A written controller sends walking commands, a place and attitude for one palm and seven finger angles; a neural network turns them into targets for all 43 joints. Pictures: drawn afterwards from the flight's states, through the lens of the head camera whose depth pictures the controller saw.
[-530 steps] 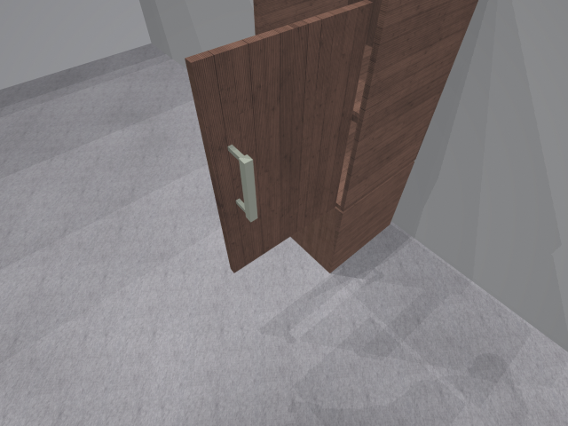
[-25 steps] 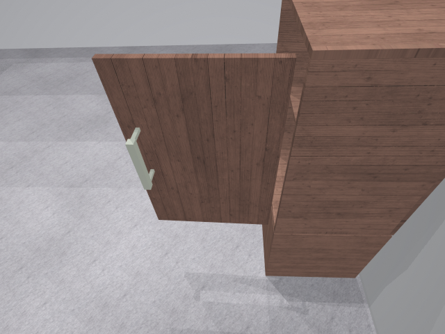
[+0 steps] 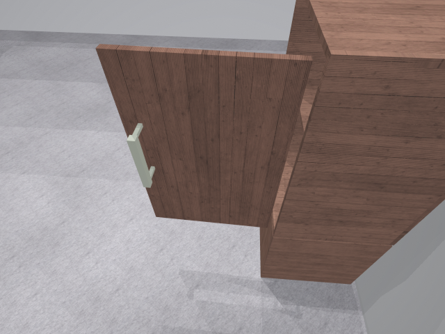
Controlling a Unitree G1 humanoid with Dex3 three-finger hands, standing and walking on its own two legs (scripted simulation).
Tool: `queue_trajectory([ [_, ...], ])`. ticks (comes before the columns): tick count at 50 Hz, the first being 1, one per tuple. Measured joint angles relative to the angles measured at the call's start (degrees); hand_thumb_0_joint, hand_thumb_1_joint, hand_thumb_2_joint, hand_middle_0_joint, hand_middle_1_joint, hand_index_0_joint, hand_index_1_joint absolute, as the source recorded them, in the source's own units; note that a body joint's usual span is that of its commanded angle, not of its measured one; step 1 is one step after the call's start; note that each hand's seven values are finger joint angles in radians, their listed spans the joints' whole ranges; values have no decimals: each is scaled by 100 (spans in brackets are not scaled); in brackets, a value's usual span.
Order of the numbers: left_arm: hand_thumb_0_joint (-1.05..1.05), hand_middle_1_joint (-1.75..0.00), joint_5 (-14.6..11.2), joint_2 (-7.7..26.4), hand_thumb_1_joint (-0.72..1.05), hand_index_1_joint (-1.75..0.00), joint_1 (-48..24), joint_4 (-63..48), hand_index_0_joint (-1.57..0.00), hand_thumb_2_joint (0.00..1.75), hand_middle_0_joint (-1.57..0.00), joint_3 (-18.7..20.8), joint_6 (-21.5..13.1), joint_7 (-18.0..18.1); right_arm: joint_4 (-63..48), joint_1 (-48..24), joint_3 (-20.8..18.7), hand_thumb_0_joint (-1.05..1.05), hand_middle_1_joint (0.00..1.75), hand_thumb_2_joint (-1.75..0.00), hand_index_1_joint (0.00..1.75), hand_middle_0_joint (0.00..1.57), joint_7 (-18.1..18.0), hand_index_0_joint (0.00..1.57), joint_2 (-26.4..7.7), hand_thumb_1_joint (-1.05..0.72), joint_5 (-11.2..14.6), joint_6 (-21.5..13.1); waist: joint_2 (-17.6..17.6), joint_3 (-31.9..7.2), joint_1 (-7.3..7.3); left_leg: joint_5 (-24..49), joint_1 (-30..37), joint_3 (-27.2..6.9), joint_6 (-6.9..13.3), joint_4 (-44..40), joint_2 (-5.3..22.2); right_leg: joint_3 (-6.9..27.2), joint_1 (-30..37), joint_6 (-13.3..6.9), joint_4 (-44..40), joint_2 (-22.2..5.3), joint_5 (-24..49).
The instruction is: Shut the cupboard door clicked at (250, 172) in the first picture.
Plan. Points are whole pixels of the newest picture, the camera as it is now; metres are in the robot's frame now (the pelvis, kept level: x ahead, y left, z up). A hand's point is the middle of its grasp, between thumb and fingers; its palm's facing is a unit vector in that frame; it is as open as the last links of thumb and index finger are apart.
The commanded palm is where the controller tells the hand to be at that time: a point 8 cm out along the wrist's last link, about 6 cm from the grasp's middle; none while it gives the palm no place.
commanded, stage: shuffle to correct the standing spot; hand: left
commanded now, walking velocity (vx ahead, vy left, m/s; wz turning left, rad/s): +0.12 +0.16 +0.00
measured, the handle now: (143, 157) +0.49 +0.23 +0.00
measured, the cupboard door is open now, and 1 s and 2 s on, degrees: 88 88 88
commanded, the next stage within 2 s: come to a stop and stand still in 0.02 s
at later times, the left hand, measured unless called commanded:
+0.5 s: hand out of the picture +0.09 +0.21 -0.17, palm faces +0.03 -0.97 -0.24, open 7.3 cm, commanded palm none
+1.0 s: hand out of the picture -0.01 +0.20 -0.17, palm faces -0.04 -0.98 -0.22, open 7.3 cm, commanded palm none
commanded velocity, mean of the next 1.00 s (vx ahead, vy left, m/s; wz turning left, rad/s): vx -0.02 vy -0.01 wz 0.00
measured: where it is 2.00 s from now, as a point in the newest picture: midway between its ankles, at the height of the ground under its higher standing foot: outside the picture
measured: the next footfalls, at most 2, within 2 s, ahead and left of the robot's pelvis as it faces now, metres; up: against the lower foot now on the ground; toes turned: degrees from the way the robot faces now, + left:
none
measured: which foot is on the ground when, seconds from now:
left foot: down 0.00-1.00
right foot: down 0.00-1.00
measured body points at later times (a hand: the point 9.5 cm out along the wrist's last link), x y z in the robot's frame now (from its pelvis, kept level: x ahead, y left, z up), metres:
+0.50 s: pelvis +0.03 +0.02 +0.00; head +0.06 +0.02 +0.45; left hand +0.09 +0.26 -0.15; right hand +0.04 -0.20 -0.16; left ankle -0.05 +0.12 -0.74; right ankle +0.00 -0.10 -0.73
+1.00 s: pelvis -0.02 +0.02 +0.00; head -0.02 +0.01 +0.45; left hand -0.01 +0.26 -0.15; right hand -0.01 -0.21 -0.16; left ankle -0.05 +0.12 -0.74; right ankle +0.00 -0.10 -0.74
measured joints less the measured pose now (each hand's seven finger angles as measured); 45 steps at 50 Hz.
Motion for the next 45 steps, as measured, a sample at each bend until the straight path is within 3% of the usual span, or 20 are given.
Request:
queue_trajectory([
  [4, 0, -30, 6, 50, 91, -30, 105, 1, -20, 90, -20, 73, 53, -2, -38, 104, -8, 1, 30, -90, 30, 20, -7, 19, 73, -91, -2, -91, -191, 15, 41, -61, 119, 89, 71, -89, -160, 102, -52, 94, 240, -156, -199],
  [8, 0, -30, 19, 80, 91, -30, 60, -2, -20, 90, -20, 79, 96, 16, -108, 208, 13, 1, 30, -90, 30, 20, -60, 19, 116, -91, 4, -135, -211, 96, 53, -243, 195, 144, 189, 42, -278, 168, -91, 53, 602, -269, -492],
  [12, 0, -30, -33, 61, 91, -30, -75, -30, -20, 90, -20, 70, 26, 74, -108, 118, 14, 1, 30, -90, 30, 20, -126, 20, 161, -91, 36, -94, -117, 190, 42, -400, 237, 159, 200, 177, -287, 190, -18, 263, 655, -290, -589],
  [18, 0, -30, -89, 50, 91, -30, -421, -77, -20, 90, -20, 43, 64, 149, -158, -243, -42, 1, 30, -90, 30, 20, -209, 20, 236, -91, 63, -134, -83, 297, -47, -111, 471, 177, 205, -234, -329, 202, 53, 216, 566, -319, -300],
  [26, 0, -30, -71, 141, 91, -30, -716, -331, -20, 90, -20, 94, 66, 164, -257, -522, -155, 2, 30, -90, 30, 20, -235, 20, 70, -93, 51, -97, -92, 271, -64, -7, 534, 182, 185, -531, -297, 212, 164, 234, 176, -266, -234],
  [31, 0, -30, -24, 195, 91, -30, -633, -466, -20, 90, -20, 17, -100, 244, -577, -663, -193, 1, 30, -90, 30, 20, -84, 20, -29, -92, 97, -30, -109, 219, -129, -14, -85, 108, 88, 346, -157, 173, 31, 211, 123, -156, -130],
  [34, 0, -30, -48, 192, 91, -30, -509, -479, -20, 90, -20, -88, -65, 179, -753, -677, -212, 1, 30, -90, 30, 20, -57, 20, -118, -92, 79, -55, -71, 115, -182, -221, 11, 53, 138, 166, -146, 165, -55, 215, 314, -129, -190],
  [45, 0, -30, -45, 145, 91, -30, -201, -347, -20, 90, -20, -208, 98, 20, -675, -512, -18, 1, 30, -90, 30, 20, -19, 20, -99, -92, 26, -24, -29, 12, -56, 247, 122, 176, 189, -193, -240, 289, 10, 235, 8, -200, 187],
])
